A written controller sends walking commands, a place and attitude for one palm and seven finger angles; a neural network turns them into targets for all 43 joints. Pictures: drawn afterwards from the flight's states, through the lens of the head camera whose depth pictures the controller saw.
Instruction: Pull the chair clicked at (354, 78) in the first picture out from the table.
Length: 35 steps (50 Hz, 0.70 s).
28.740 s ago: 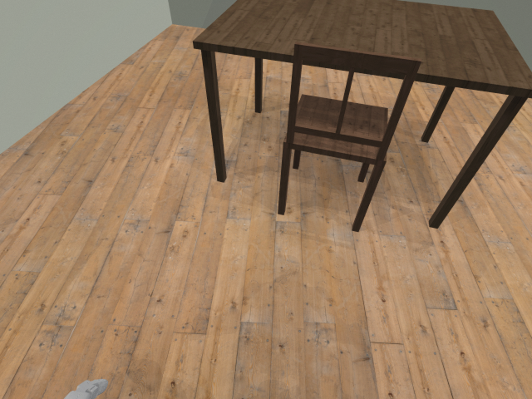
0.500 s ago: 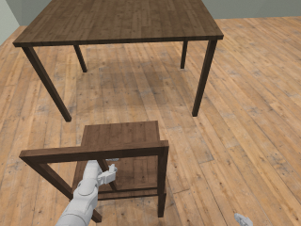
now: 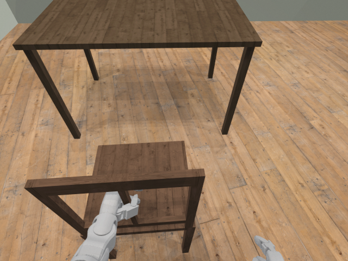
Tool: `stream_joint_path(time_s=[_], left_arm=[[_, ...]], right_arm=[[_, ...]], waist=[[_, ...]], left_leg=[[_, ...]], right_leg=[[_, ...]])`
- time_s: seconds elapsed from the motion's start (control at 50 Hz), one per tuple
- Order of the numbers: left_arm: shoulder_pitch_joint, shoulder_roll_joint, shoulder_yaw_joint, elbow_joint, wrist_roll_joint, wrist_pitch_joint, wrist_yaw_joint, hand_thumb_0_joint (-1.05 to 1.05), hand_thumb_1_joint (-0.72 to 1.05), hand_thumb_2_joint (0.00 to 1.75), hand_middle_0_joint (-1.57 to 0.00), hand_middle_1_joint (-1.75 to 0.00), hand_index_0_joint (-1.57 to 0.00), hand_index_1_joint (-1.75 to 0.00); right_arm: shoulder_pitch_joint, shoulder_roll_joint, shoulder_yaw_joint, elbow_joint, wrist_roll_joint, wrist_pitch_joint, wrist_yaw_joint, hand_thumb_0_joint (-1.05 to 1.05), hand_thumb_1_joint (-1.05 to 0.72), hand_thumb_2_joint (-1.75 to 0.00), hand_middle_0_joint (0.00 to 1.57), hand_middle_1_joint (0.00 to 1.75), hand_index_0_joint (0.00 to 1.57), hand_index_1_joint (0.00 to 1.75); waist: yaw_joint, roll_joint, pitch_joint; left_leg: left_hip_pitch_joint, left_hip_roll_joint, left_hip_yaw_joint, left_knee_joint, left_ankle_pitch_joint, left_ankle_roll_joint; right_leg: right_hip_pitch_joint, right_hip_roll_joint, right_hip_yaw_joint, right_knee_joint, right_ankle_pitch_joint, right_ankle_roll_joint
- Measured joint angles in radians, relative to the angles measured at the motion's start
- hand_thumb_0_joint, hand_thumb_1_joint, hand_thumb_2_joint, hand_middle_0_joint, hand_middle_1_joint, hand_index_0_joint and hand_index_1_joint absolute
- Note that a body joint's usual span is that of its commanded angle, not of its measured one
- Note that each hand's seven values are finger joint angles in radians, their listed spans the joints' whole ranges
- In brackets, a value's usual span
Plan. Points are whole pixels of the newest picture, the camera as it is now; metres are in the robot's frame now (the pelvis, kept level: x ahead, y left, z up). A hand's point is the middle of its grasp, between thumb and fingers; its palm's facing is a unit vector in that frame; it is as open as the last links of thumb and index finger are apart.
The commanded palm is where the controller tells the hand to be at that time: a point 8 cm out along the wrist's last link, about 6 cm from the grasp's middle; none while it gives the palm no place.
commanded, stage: open the thumb and straighten the fingers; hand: left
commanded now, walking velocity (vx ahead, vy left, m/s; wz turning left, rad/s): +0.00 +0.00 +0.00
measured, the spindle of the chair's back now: (129, 207) +0.28 +0.14 -0.11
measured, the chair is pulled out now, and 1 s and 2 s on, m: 0.65 0.66 0.65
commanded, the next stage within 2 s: draw the fingers out of the gap in 0.76 s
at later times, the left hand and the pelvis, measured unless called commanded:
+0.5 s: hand (129, 201) +0.27 +0.13 -0.06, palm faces -0.02 -0.99 -0.12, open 13.9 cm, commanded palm +0.25 +0.18 -0.04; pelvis +0.01 -0.01 -0.03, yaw +3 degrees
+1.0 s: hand (124, 212) +0.25 +0.14 -0.07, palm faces -0.01 -0.99 -0.13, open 17.5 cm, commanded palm +0.22 +0.19 -0.04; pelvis +0.03 -0.01 -0.04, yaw +4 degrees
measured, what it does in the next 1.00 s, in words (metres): stands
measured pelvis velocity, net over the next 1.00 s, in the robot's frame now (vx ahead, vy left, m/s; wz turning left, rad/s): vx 0.03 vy -0.01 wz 0.07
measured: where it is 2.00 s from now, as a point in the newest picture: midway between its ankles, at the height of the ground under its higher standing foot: outside the picture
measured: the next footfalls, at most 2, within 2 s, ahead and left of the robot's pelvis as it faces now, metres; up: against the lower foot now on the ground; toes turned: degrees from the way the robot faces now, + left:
none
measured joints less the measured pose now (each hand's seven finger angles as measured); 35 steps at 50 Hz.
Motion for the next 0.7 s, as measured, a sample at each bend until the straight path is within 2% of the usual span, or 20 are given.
stream_joint_path(time_s=[0.04, 0.1, 0.16, 0.26, 0.36, 0.42, 0.5, 0.58, 0.7], left_arm=[[0.005, 0.000, 0.003, -0.010, 0.001, 0.004, 0.000, 0.01, 0.75, 0.84, -0.34, -1.32, -0.49, -1.45], [0.019, 0.008, 0.013, -0.036, -0.033, 0.015, -0.018, 0.01, 0.73, 0.83, -0.36, -1.34, -0.49, -1.45], [0.047, 0.026, 0.035, -0.109, -0.042, 0.020, -0.047, 0.01, 0.65, 0.79, -0.40, -1.37, -0.49, -1.45], [0.082, 0.057, 0.029, -0.210, -0.031, 0.029, -0.075, 0.01, 0.31, 0.62, -0.44, -1.39, -0.49, -1.45], [0.067, 0.057, 0.038, -0.238, -0.046, 0.104, -0.082, 0.01, -0.11, 0.42, -0.44, -1.32, -0.46, -1.35], [0.070, 0.053, 0.051, -0.260, -0.060, 0.136, -0.084, 0.00, -0.29, 0.33, -0.40, -1.20, -0.42, -1.23], [0.087, 0.048, 0.047, -0.305, -0.062, 0.156, -0.094, 0.00, -0.43, 0.26, -0.34, -0.99, -0.34, -1.00], [0.105, 0.045, 0.048, -0.341, -0.056, 0.172, -0.110, 0.00, -0.49, 0.23, -0.25, -0.73, -0.25, -0.74], [0.142, 0.070, 0.074, -0.392, -0.050, 0.215, -0.118, -0.01, -0.53, 0.21, -0.12, -0.34, -0.12, -0.35]], right_arm=[[0.000, -0.004, -0.001, 0.000, -0.001, 0.002, 0.000, 0.01, -0.90, -0.90, 0.21, 0.30, 0.20, 0.30], [0.007, -0.014, -0.007, -0.005, 0.031, -0.001, 0.032, 0.01, -0.90, -0.90, 0.21, 0.30, 0.20, 0.30], [0.018, -0.027, -0.021, -0.018, 0.038, -0.016, 0.056, 0.01, -0.90, -0.90, 0.21, 0.30, 0.20, 0.30], [0.028, -0.068, -0.046, -0.053, 0.038, -0.039, 0.075, 0.01, -0.90, -0.90, 0.21, 0.30, 0.20, 0.30], [0.021, -0.089, -0.051, -0.076, 0.039, -0.047, 0.068, 0.01, -0.91, -0.90, 0.20, 0.30, 0.20, 0.29], [0.021, -0.084, -0.046, -0.086, 0.037, -0.057, 0.060, 0.01, -0.91, -0.90, 0.20, 0.30, 0.20, 0.29], [0.029, -0.072, -0.037, -0.097, 0.033, -0.073, 0.053, 0.01, -0.91, -0.90, 0.20, 0.30, 0.20, 0.29], [0.031, -0.063, -0.026, -0.104, 0.028, -0.080, 0.051, 0.01, -0.90, -0.90, 0.20, 0.30, 0.20, 0.30], [0.034, -0.065, -0.023, -0.128, 0.027, -0.083, 0.045, 0.01, -0.90, -0.90, 0.21, 0.30, 0.20, 0.30]], waist=[[-0.001, 0.000, 0.001], [-0.030, -0.013, -0.029], [-0.035, -0.028, -0.049], [-0.036, -0.008, -0.071], [-0.034, 0.024, -0.084], [-0.029, 0.033, -0.094], [-0.023, 0.039, -0.112], [-0.019, 0.039, -0.128], [-0.020, 0.036, -0.135]], left_leg=[[0.000, 0.000, 0.000, -0.002, 0.001, 0.000], [-0.059, -0.006, -0.022, 0.033, -0.008, -0.001], [-0.118, -0.004, -0.030, 0.084, -0.028, -0.003], [-0.205, 0.000, -0.039, 0.170, -0.067, -0.003], [-0.267, -0.006, -0.043, 0.231, -0.095, 0.000], [-0.293, -0.008, -0.044, 0.255, -0.108, -0.001], [-0.320, -0.010, -0.051, 0.286, -0.128, -0.004], [-0.339, -0.008, -0.057, 0.314, -0.148, -0.007], [-0.362, -0.003, -0.068, 0.347, -0.171, -0.014]], right_leg=[[0.000, 0.000, -0.001, -0.002, 0.001, 0.000], [-0.049, -0.008, -0.021, 0.034, -0.017, -0.001], [-0.105, -0.008, -0.028, 0.083, -0.040, -0.005], [-0.183, -0.007, -0.033, 0.155, -0.072, -0.006], [-0.245, -0.015, -0.035, 0.221, -0.104, -0.003], [-0.274, -0.018, -0.035, 0.252, -0.122, -0.003], [-0.300, -0.021, -0.040, 0.287, -0.147, -0.005], [-0.318, -0.021, -0.045, 0.318, -0.170, -0.008], [-0.338, -0.017, -0.056, 0.350, -0.196, -0.015]])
